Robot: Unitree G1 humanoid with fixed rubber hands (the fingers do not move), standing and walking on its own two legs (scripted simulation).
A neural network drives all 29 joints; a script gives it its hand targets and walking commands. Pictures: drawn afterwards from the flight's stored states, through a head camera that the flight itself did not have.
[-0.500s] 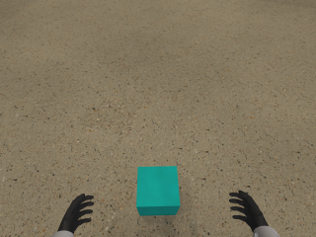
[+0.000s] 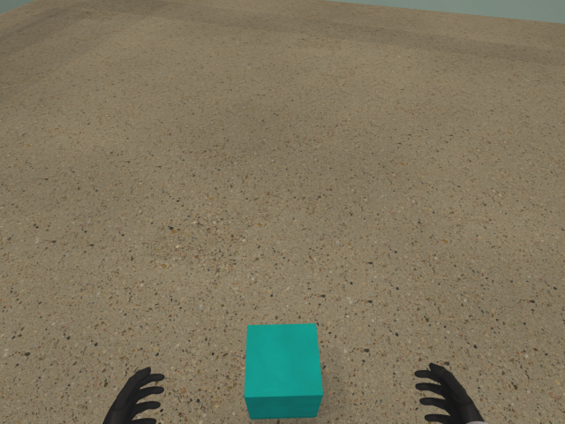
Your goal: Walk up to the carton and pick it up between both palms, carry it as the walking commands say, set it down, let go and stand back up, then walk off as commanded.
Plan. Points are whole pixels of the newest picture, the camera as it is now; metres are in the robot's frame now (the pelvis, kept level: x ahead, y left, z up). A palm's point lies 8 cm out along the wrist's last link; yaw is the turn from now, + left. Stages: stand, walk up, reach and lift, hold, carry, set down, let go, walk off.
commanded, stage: stand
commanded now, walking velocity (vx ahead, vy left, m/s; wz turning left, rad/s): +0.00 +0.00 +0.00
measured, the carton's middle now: (282, 372) +0.41 +0.01 -0.65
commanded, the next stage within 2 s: walk off in 1.80 s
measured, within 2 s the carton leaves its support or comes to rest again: neither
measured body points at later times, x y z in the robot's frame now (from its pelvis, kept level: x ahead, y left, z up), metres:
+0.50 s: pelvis +0.01 +0.00 +0.00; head +0.02 +0.01 +0.45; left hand +0.15 +0.30 -0.10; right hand +0.15 -0.29 -0.10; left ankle -0.02 +0.12 -0.74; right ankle -0.01 -0.12 -0.74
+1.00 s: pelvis +0.00 +0.00 +0.01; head +0.00 +0.00 +0.46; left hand +0.11 +0.31 -0.11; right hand +0.11 -0.30 -0.10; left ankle -0.02 +0.13 -0.74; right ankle -0.01 -0.12 -0.74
